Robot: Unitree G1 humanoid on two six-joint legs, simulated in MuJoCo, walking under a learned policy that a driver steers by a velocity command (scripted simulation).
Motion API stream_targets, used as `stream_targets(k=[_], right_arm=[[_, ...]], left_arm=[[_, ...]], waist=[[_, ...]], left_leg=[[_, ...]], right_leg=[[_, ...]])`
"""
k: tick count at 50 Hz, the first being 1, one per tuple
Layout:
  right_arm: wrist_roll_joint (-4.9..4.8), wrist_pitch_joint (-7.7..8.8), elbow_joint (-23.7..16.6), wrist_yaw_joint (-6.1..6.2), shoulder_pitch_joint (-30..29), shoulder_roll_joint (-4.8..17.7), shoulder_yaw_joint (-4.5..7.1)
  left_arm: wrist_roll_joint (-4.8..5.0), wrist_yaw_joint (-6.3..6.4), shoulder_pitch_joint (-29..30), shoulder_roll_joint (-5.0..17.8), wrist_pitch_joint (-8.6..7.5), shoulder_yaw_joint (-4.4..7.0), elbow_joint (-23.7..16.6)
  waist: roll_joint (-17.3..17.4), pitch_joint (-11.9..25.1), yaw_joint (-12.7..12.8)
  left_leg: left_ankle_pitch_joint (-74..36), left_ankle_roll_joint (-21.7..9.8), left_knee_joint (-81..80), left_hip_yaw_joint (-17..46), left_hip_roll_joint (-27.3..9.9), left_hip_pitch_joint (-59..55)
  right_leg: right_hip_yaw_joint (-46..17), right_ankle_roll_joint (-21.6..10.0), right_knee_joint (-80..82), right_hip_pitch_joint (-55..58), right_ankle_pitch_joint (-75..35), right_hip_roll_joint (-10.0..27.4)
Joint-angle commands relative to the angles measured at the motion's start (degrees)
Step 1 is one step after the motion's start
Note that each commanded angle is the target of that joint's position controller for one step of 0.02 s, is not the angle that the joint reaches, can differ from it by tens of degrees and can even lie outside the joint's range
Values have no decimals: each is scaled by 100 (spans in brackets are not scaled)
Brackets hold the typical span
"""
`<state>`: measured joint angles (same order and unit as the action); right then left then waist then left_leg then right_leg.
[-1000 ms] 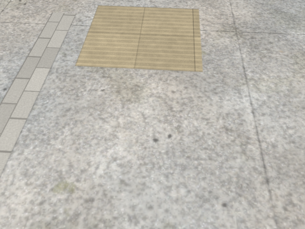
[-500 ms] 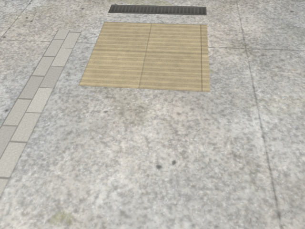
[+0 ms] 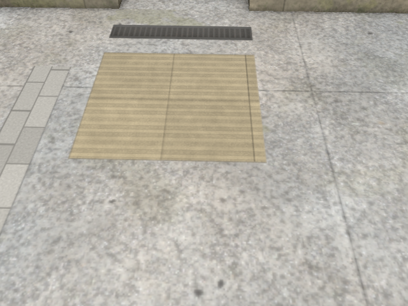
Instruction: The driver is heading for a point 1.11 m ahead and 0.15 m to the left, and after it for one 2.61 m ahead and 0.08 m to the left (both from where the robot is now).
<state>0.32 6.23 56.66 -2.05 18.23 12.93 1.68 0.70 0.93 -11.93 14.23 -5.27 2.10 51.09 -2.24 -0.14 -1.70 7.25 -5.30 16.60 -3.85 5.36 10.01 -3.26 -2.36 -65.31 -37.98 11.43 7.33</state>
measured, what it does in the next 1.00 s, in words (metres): walks ahead: right foot, then left foot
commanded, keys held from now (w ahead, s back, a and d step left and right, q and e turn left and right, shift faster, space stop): w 0.52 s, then w+q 0.48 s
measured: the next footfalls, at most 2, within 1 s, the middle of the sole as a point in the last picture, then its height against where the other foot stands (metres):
right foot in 0.30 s outside the picture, level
left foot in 0.88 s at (183, 271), level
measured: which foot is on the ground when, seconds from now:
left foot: down 0.00-0.32, up 0.34-0.86, down 0.88-1.00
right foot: up 0.00-0.28, down 0.30-0.86, up 0.88-1.00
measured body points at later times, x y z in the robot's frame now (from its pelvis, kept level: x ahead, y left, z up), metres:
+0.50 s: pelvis +0.28 -0.08 +0.00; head +0.29 -0.10 +0.45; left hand +0.33 +0.18 -0.12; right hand +0.37 -0.35 -0.14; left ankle +0.29 +0.08 -0.66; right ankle +0.30 -0.16 -0.74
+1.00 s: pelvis +0.55 +0.00 -0.01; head +0.59 +0.01 +0.43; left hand +0.58 +0.27 -0.14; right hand +0.73 -0.24 -0.13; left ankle +0.60 +0.07 -0.74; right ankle +0.47 -0.17 -0.64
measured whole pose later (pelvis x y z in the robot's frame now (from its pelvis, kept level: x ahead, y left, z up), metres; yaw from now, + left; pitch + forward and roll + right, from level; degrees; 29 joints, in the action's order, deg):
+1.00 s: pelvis +0.55 +0.00 -0.01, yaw +13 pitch +2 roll +0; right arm -0.7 4.2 46.7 -2.0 11.0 15.0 4.2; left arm 0.6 0.1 -13.6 14.6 -7.6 2.2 50.8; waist -0.5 -2.1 -0.3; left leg 9.0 -5.8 29.0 -0.8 5.5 22.0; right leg -1.6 -1.2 -70.4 -22.8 22.0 2.0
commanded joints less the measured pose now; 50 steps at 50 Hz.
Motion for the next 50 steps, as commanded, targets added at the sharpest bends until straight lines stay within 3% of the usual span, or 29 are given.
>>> stream_targets(k=[1,5,10,12,13,14,15,16,17,18,19,20,22,23,26,32,38,39,41,42,43,44,45,46,47,48,49,50], right_arm=[[-7,104,-314,113,-232,756,119],[-99,26,-215,201,235,915,146],[-153,-95,-26,216,653,973,182],[-157,-156,-16,229,600,1042,217],[-153,-187,-40,232,487,1083,227],[-127,-219,-73,230,381,1015,197],[-45,-218,-192,227,327,792,101],[-23,-94,-296,173,912,129,-103],[-115,66,-206,144,921,327,-77],[-269,150,-355,121,392,888,72],[-279,161,-460,142,8,933,88],[-199,124,-487,178,-188,854,110],[-129,-46,-443,213,-26,631,136],[-120,-109,-410,220,64,510,128],[-75,-173,-584,246,-348,519,164],[-142,-161,-900,136,-1406,365,129],[-167,-147,-1330,-69,-2120,324,94],[-165,-140,-1393,-115,-2139,341,99],[-152,-144,-1452,-169,-1887,498,181],[-154,-157,-1377,-171,-1398,658,279],[-167,-168,-1147,-144,-488,935,450],[-143,-208,-977,-37,485,1488,650],[-163,-189,-1004,-18,536,1914,699],[-132,-178,-1012,10,752,1446,576],[-108,-151,-1047,39,464,1177,516],[-128,-134,-1185,38,-7,1007,460],[-105,-138,-1312,28,-401,833,405],[-49,-137,-1401,39,-578,726,358]], left_arm=[[-73,40,-200,268,19,79,-240],[-18,-33,733,166,-49,39,-484],[58,-208,1431,248,-101,17,-767],[59,-266,1298,375,-152,56,-800],[53,-275,986,481,-176,111,-738],[43,-258,258,682,-190,234,-520],[8,-214,-912,1094,-202,391,-224],[-83,-201,-1688,1761,-153,558,-70],[-71,-224,-1779,1315,-146,432,-43],[-40,-224,-1246,956,-160,310,-133],[-30,-224,-669,743,-146,233,-276],[-47,-253,-278,560,-137,171,-337],[-101,-302,-97,374,-157,116,-283],[-98,-305,-201,412,-177,130,-209],[-104,-227,-528,632,-184,191,-17],[-112,-64,-857,734,-137,204,178],[-57,-1,-1131,768,-3,245,402],[-48,14,-1071,809,34,262,389],[-41,58,-868,988,102,307,291],[-48,87,-785,1058,151,325,242],[-48,109,-686,1059,194,311,172],[-103,124,-719,982,149,253,-4],[-227,-33,-1344,51,-60,-39,-197],[2,-123,-788,581,-323,68,-254],[177,-153,-235,808,-445,132,-465],[119,-116,-21,793,-485,126,-525],[-16,-63,55,808,-454,183,-517],[-70,-47,-44,816,-367,227,-555]], waist=[[430,-311,268],[436,-306,-71],[521,-465,-278],[599,-383,-126],[660,-219,85],[613,198,462],[311,1025,904],[-1118,1869,820],[-1272,2242,852],[-861,1377,743],[-447,886,569],[-120,502,406],[-262,243,112],[-242,198,60],[-90,-21,68],[-115,-274,385],[-32,-557,569],[-61,-538,528],[-255,-228,299],[-352,106,21],[-243,592,-441],[411,1200,-783],[1764,1847,-135],[1250,2157,-513],[1034,1335,-516],[380,900,-279],[98,576,-38],[177,490,179]], left_leg=[[-401,-981,-1184,1189,-1601,612],[-488,-725,-1086,918,-1515,95],[-338,-645,-675,1026,-1875,-833],[-630,-554,-361,1107,-2013,-1085],[-1294,-478,-3,1051,-1976,-1096],[-2237,-347,863,821,-1706,-988],[-2067,-146,2415,497,-1355,-175],[95,322,4777,62,-386,2268],[2406,267,5727,950,-252,3115],[2079,134,6075,1065,-622,3604],[1508,94,5899,893,-953,3494],[1094,126,5520,797,-1149,3265],[651,186,5012,776,-1349,2635],[552,227,4914,718,-1347,2549],[-46,356,4261,693,-1381,3034],[-1448,314,2513,594,-1159,3094],[-918,75,1851,452,-1002,3454],[-655,11,1808,333,-947,3359],[-63,-164,1826,-77,-613,2596],[124,-276,1830,-260,-370,1879],[-107,-459,1518,-296,-115,624],[-195,-853,1366,1129,-949,-1214],[628,-1967,774,4382,-2367,-3197],[955,-1896,132,5032,-2431,-3435],[524,-1582,90,4142,-2231,-2860],[-17,-1382,40,3425,-1992,-1936],[-599,-1259,-72,2926,-1788,-1049],[-913,-1237,-226,2674,-1644,-514]], right_leg=[[-7,158,803,-116,-923,241],[214,205,2472,62,-1758,-19],[248,98,3341,48,-1246,-186],[297,-64,3577,376,-780,-280],[421,-161,3693,878,-616,-420],[573,-303,3820,1841,-572,-616],[27,-620,3659,3528,-717,-125],[-2453,-1517,3985,5881,-101,1318],[-3945,-1729,4784,6140,379,1627],[-3149,-1393,4829,5434,410,1440],[-2291,-1196,4930,4585,-12,1210],[-1716,-1097,5156,3819,-412,952],[-1037,-967,5526,3007,-805,589],[-839,-1015,5617,2866,-1109,525],[-488,-1086,5762,2953,-1794,511],[331,-790,5990,3296,-1554,448],[763,-651,5590,4460,-2041,842],[843,-602,5399,4569,-2454,882],[1054,-470,4680,4609,-4346,862],[1175,-385,3935,4535,-5259,799],[1337,-219,2730,4131,-5407,559],[1387,15,870,2639,-3705,272],[778,342,-1116,63,1783,-1019],[-301,177,-1695,-606,2045,-927],[-286,39,-1587,-1034,1549,-628],[-236,0,-1109,-794,1029,-356],[-177,53,-635,-379,789,-195],[-215,101,-379,42,677,-77]])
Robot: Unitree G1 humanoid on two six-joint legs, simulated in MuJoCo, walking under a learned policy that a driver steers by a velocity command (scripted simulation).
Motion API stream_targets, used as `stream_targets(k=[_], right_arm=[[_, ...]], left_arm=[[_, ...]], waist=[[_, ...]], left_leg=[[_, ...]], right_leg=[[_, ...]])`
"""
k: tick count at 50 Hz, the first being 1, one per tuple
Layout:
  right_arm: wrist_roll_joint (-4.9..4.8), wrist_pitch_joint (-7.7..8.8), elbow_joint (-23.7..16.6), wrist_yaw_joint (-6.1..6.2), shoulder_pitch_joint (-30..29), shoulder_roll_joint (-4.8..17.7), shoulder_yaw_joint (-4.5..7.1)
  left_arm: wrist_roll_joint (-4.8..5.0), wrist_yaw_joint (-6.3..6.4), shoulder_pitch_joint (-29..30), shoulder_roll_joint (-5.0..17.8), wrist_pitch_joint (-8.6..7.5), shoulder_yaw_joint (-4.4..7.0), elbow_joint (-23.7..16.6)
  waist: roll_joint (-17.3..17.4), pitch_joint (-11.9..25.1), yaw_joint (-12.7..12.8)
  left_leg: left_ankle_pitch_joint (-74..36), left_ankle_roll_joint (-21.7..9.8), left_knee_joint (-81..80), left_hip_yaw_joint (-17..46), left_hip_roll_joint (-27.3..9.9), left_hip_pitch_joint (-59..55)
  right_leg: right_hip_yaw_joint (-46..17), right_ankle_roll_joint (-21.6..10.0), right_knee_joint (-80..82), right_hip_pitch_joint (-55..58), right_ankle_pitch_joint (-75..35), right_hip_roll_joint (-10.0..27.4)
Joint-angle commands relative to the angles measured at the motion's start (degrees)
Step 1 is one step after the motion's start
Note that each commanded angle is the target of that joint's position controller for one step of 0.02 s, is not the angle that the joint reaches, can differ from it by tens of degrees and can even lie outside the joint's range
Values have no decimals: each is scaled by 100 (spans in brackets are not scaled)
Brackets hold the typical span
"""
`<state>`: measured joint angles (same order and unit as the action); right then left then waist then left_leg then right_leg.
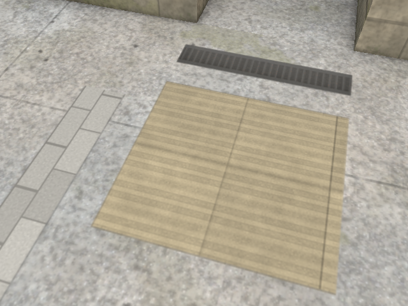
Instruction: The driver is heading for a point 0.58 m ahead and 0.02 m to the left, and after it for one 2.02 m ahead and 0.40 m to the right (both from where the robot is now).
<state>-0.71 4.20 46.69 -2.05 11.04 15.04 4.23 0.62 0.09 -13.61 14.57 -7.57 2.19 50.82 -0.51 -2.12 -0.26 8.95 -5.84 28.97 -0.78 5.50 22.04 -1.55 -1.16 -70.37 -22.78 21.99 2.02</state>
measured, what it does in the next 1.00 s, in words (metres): walks ahead: right foot, then left foot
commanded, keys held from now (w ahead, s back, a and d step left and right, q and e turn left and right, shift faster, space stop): w+q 0.12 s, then w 0.48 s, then e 0.40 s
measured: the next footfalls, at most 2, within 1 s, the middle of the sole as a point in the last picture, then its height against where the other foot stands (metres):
right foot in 0.38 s outside the picture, level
left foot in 0.84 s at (168, 259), level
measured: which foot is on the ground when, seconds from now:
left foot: down 0.00-0.40, up 0.42-0.82, down 0.84-1.00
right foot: up 0.00-0.36, down 0.38-0.84, up 0.86-1.00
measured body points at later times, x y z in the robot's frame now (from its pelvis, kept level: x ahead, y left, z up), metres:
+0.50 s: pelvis +0.29 -0.04 +0.00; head +0.31 -0.04 +0.45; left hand +0.40 +0.24 -0.09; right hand +0.39 -0.30 -0.13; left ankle +0.16 +0.07 -0.64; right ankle +0.36 -0.12 -0.73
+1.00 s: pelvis +0.48 +0.02 +0.00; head +0.52 +0.04 +0.45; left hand +0.54 +0.32 -0.13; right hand +0.68 -0.22 -0.08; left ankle +0.57 +0.14 -0.73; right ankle +0.43 -0.11 -0.65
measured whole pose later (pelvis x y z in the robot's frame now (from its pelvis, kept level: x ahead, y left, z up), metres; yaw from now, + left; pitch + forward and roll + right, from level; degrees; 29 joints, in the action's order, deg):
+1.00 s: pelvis +0.48 +0.02 +0.00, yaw +0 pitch +3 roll +0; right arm 1.2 2.1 40.4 0.8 3.6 13.1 2.3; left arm 1.1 1.9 -16.0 17.7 1.1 4.0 45.3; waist -1.8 -2.1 2.1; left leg 5.6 -1.3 27.2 -2.6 -1.2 24.3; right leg -1.9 3.6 -66.5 -29.7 29.7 0.4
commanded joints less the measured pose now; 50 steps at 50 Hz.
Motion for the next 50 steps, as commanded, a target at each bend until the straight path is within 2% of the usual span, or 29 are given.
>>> stream_targets(k=[1,3,5,8,10,13,16,17,18,19,20,21,22,23,24,25,28,30,34,38,41,42,43,44,45,46,47,49,50], right_arm=[[42,61,-439,54,94,535,106],[8,74,-448,120,207,692,144],[-15,67,-427,207,423,867,194],[-50,17,-371,271,700,816,179],[-48,15,-277,272,936,765,152],[-48,3,-144,265,1189,756,133],[-16,-55,-106,298,1222,854,161],[-12,-78,-125,302,1133,880,166],[-3,-90,-172,297,1012,818,137],[51,-76,-297,273,850,663,56],[-6,6,-323,256,1472,318,-57],[-60,76,-263,237,1672,363,-95],[-135,112,-326,211,1211,811,9],[-123,119,-441,199,712,824,4],[-34,120,-521,194,431,738,6],[34,93,-518,206,412,699,40],[34,13,-480,215,605,402,-7],[65,13,-607,236,259,345,-35],[125,97,-783,218,-442,150,-104],[85,118,-959,167,-968,315,-52],[148,172,-830,180,-429,629,75],[222,200,-755,229,-26,882,145],[351,170,-763,312,575,1294,222],[299,42,-803,288,628,1214,191],[180,-70,-898,274,486,883,130],[111,-133,-925,300,176,667,68],[96,-182,-904,318,-168,557,19],[213,-237,-883,319,-688,643,38],[252,-228,-873,321,-837,663,55]], left_arm=[[-93,45,53,716,-53,232,-576],[-146,74,123,571,64,221,-671],[-177,102,582,501,107,202,-861],[-142,54,1157,329,85,135,-1010],[-95,-7,1481,295,48,104,-1102],[-56,-88,1830,450,-11,122,-1275],[-56,-152,1779,625,-86,165,-1358],[-57,-148,1495,693,-104,199,-1301],[-83,-125,893,834,-120,280,-1130],[-150,-96,-32,1074,-128,360,-970],[-212,-76,-930,1541,-79,506,-820],[-55,-128,-1174,1252,-16,453,-628],[38,-123,-845,881,17,337,-702],[0,-111,-435,731,72,276,-804],[-47,-136,-138,638,99,228,-826],[-91,-153,14,527,85,178,-851],[-73,-177,-14,627,48,196,-752],[-54,-137,-141,803,53,246,-663],[3,-40,-481,889,196,258,-473],[78,41,-787,981,372,287,-343],[114,120,-454,1008,461,321,-492],[73,121,-441,841,450,278,-598],[-77,107,-517,457,409,159,-813],[5,90,-1560,257,402,61,-722],[76,88,-1577,836,487,203,-587],[112,117,-1075,949,597,272,-700],[94,171,-866,887,734,293,-722],[40,249,-878,755,994,323,-781],[24,264,-924,661,1050,321,-824]], waist=[[75,615,140],[168,452,188],[229,295,71],[418,265,-189],[512,250,-385],[541,140,-517],[648,136,-403],[717,233,-228],[677,580,79],[471,1325,506],[-741,2218,549],[-1632,2323,544],[-962,1407,572],[-409,819,478],[-134,348,319],[-164,235,167],[-431,269,-11],[-348,220,40],[-352,238,214],[-525,306,317],[-579,576,-88],[-329,952,-216],[664,1723,-344],[1866,2686,-70],[1210,2629,-154],[912,1931,-134],[680,1437,-28],[929,839,222],[1002,724,297]], left_leg=[[-1193,-1200,-1581,2260,-1575,-1417],[-1542,-1216,-1709,1909,-1446,-950],[-1628,-1118,-1756,1672,-1288,-738],[-1293,-794,-1639,1330,-997,-705],[-971,-691,-1624,1376,-1051,-774],[-898,-677,-1316,1710,-1353,-1455],[-1434,-593,-908,2040,-1643,-2115],[-2041,-526,-658,2016,-1605,-2174],[-2881,-411,-68,1827,-1346,-2116],[-2688,-239,1147,1562,-1054,-1472],[-908,220,3225,934,-250,522],[2327,337,4273,991,-15,1714],[2100,297,4712,1173,-376,2267],[1589,288,4622,910,-675,2268],[1225,304,4190,725,-877,2166],[982,318,3844,691,-1062,1907],[663,443,3271,486,-1188,1524],[193,544,2663,410,-1239,1702],[-1012,657,972,162,-829,915],[-1220,631,202,300,-502,626],[-1390,402,-539,378,-498,-271],[-2524,197,-614,550,-885,-1239],[-5070,-309,-41,1543,-2207,-2970],[-5580,-1191,105,2792,-3426,-3993],[-4101,-1137,-190,2744,-3146,-3487],[-2873,-947,-435,2236,-2824,-2903],[-1882,-820,-735,1873,-2553,-2184],[-792,-733,-1317,1182,-2194,-692],[-639,-737,-1479,898,-2106,-331]], right_leg=[[-366,60,395,-1302,-402,483],[-224,238,962,-1219,-625,461],[-122,386,1770,-1307,-1289,348],[-47,377,3167,-1001,-2503,113],[16,332,3677,-735,-3038,3],[-74,171,4050,-957,-2792,-9],[-39,-73,4322,-925,-2033,-70],[66,-186,4461,-532,-1879,-161],[152,-360,4622,337,-2012,-242],[-399,-728,4351,1834,-2312,349],[-2366,-1592,4356,4113,-1858,1514],[-3997,-1910,5083,4548,-974,2124],[-3633,-1643,5246,3875,-228,1978],[-2859,-1418,5383,3059,-331,1733],[-2363,-1325,5616,2293,-760,1474],[-2014,-1236,5768,1870,-1200,1274],[-1344,-1286,6076,1381,-2126,1022],[-1044,-1316,6195,1401,-2613,1004],[-332,-983,5789,1190,-4462,556],[-691,-855,5201,1559,-4160,659],[-1071,-568,4358,1625,-3700,590],[-936,-345,3644,1235,-3234,236],[-559,-33,1999,-66,-958,-317],[-408,174,606,-1134,2267,-645],[-612,287,-1,-1292,1937,-313],[-381,387,-200,-1668,1508,-150],[-269,484,-124,-1686,1149,33],[-97,593,-12,-1002,558,136],[10,592,111,-762,363,114]])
